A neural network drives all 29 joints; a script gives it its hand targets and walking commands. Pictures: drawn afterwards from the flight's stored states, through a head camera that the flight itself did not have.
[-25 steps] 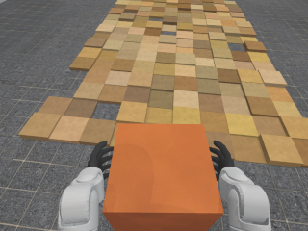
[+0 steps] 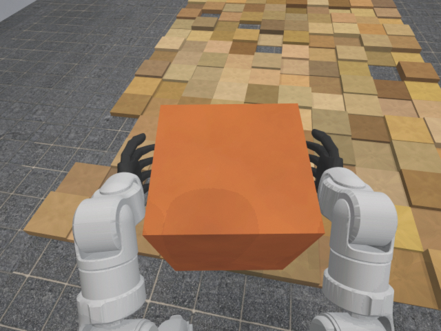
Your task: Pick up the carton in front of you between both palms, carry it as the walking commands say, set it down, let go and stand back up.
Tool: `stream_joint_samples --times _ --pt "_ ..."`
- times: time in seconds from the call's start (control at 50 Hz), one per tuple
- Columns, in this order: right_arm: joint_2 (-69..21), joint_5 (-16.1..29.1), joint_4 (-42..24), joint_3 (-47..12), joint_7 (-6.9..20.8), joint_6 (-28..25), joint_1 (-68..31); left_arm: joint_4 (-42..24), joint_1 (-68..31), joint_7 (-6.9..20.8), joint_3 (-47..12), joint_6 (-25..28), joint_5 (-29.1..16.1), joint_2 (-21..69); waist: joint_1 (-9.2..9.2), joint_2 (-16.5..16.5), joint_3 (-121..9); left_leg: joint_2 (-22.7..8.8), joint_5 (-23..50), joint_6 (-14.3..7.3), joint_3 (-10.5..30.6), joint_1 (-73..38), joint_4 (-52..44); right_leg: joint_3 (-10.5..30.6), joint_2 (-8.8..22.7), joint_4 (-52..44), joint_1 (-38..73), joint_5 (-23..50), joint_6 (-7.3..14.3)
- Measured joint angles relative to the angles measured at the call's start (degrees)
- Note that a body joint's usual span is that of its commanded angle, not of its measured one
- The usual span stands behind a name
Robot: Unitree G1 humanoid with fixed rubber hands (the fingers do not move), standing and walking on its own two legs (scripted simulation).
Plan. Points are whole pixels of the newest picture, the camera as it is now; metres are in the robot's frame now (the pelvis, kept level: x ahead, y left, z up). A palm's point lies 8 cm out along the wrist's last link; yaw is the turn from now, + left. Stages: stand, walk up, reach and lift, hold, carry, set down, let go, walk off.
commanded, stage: carry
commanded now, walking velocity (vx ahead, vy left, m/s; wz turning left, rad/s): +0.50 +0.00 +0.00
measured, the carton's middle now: (229, 197) +0.34 +0.00 +0.08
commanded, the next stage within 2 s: none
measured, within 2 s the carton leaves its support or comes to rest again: neither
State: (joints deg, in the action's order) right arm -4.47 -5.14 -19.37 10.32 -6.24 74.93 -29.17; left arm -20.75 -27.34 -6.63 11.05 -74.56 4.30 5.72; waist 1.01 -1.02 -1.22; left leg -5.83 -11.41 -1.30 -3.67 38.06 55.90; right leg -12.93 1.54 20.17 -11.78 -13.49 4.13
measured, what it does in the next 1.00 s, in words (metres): climbs: left foot, then right foot 0.06 m higher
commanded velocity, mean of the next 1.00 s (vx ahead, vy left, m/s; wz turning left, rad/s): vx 0.50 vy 0.00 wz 0.00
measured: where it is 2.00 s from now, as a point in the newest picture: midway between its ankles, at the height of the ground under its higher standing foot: (231, 135)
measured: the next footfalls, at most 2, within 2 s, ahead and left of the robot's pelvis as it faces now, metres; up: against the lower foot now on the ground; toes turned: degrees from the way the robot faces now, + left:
left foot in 0.20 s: +0.33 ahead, +0.10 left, +0.00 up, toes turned +7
right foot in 0.62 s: +0.64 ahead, -0.08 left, +0.06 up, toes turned -4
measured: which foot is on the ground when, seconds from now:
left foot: up 0.00-0.18, down 0.20-0.66, up 0.68-1.00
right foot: down 0.00-0.22, up 0.24-0.60, down 0.62-1.00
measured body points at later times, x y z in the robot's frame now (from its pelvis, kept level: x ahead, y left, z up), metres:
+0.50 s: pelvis +0.34 +0.04 -0.01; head +0.44 +0.04 +0.42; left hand +0.75 +0.16 +0.11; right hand +0.73 -0.14 +0.11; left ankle +0.29 +0.10 -0.75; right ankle +0.37 -0.10 -0.64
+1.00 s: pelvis +0.70 +0.01 +0.04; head +0.76 +0.01 +0.49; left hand +1.08 +0.20 +0.20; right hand +1.11 -0.11 +0.20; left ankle +0.85 +0.12 -0.67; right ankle +0.60 -0.08 -0.69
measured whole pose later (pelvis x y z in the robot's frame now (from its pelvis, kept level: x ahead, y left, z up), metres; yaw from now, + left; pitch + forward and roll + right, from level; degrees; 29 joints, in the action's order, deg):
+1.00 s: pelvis +0.70 +0.01 +0.04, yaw +0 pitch +6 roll +0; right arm -2.2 -6.7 -7.4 17.9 -7.2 75.2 -46.3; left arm -2.2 -47.8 -8.1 15.2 -72.7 1.0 0.8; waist 6.7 -0.6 1.6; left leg -0.8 -2.9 -2.6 -2.6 36.5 33.3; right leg -4.7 -0.8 28.7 -10.9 -23.4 2.3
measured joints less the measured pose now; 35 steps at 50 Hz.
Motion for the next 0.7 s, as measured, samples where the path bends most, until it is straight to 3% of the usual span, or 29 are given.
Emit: stream_joint_samples --times 0.08,0.18,0.22,0.24,0.28,0.34,0.54,0.62,0.64,0.66,0.7 --pt "2.7 0.5 7.4 0.7 -0.2 1.3 -6.4 7.6 -6.6 0.0 0.6 -1.1 -0.1 -2.3 -0.32 -0.1 -1.0 0.2 4.8 -0.2 -1.7 0.7 -12.1 0.8 -0.5 -1.5 5.4 -3.9 -1.4" --pt "5.5 1.6 16.8 2.0 -0.4 2.0 -13.9 16.2 -14.0 -0.1 1.2 -2.4 -0.1 -4.8 -0.9 0.6 -0.6 3.5 8.3 -2.6 -5.5 -4.8 -24.3 1.8 0.1 3.0 11.0 -12.5 -4.0" --pt "5.9 1.7 20.9 2.4 -0.5 1.3 -17.3 19.3 -16.9 -0.1 1.6 -2.5 -0.7 -6.5 -2.1 1.6 0.3 5.0 5.9 -3.4 -6.8 -7.5 -24.3 2.6 1.9 15.2 8.6 -16.0 -4.1" --pt "5.9 1.6 22.6 2.5 -0.6 0.8 -18.5 20.9 -18.2 -0.1 1.9 -2.3 -1.2 -7.3 -2.83 2.5 1.2 5.6 3.4 -4.1 -7.1 -7.0 -21.2 5.2 2.1 24.9 5.0 -15.5 -3.8" --pt "5.5 1.5 25.0 2.8 -1.2 0.3 -19.9 22.9 -19.5 -0.3 2.7 -2.5 -1.6 -8.0 -3.48 2.5 3.2 5.7 0.1 -5.1 -7.1 -7.9 -19.5 10.1 0.2 43.3 -3.7 -14.4 -2.8" --pt "5.0 1.9 24.1 4.0 -1.6 0.4 -19.8 22.8 -20.8 -0.6 4.2 -2.9 -0.8 -7.1 -3.77 1.7 6.1 5.9 -0.9 -5.0 -6.6 -11.6 -22.7 11.8 -1.0 55.2 -14.9 -10.9 -1.7" --pt "0.9 1.8 10.3 7.1 -1.8 -2.7 -15.7 10.2 -18.2 -0.8 6.3 -0.1 0.4 -2.6 -4.86 1.2 7.9 6.2 -9.8 -3.2 -4.1 -24.5 -28.0 10.2 1.9 51.2 -37.9 -9.3 -0.8" --pt "1.5 2.5 9.5 6.8 -1.8 -2.4 -14.4 9.6 -16.9 -0.8 5.2 0.2 0.7 -2.0 -4.12 0.8 5.7 5.2 -13.9 -1.7 -3.1 -31.2 -28.6 5.9 -0.2 31.0 -34.8 -4.3 0.6" --pt "2.2 2.7 9.8 6.9 -1.8 -2.1 -14.4 10.7 -17.0 -0.8 4.8 0.6 0.9 -1.8 -3.19 0.1 5.8 4.1 -14.5 -1.5 -2.8 -31.3 -24.5 5.4 -1.4 28.3 -32.4 2.5 1.6" --pt "3.1 3.1 10.4 7.1 -1.8 -1.9 -14.4 12.0 -17.2 -0.8 4.1 1.2 1.2 -1.5 -2.05 -0.9 6.1 2.8 -10.9 -1.3 -2.2 -29.0 -16.6 4.7 -2.1 28.8 -30.9 4.0 1.8" --pt "4.4 3.5 12.7 7.3 -1.4 -1.8 -14.7 14.6 -17.7 -0.8 3.1 1.6 1.9 -1.6 0.56 -0.7 6.9 5.0 -11.3 -0.7 2.9 -20.4 6.4 5.0 -2.7 29.4 -28.1 -0.1 1.7"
